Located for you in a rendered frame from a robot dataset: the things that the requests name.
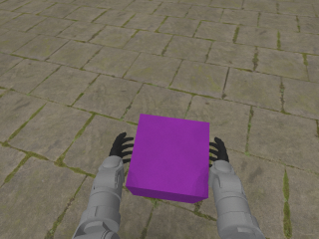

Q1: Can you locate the right robot hand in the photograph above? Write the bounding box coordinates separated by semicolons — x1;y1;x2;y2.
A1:
208;137;229;167

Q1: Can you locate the carton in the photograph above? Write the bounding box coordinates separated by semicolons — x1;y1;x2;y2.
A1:
126;114;209;204

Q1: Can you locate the left robot hand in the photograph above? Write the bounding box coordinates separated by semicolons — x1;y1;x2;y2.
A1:
109;132;134;164

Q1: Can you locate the robot right forearm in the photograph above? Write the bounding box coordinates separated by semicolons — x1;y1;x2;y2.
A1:
207;159;266;239

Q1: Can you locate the robot left forearm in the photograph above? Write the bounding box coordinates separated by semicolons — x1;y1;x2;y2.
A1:
72;155;125;239

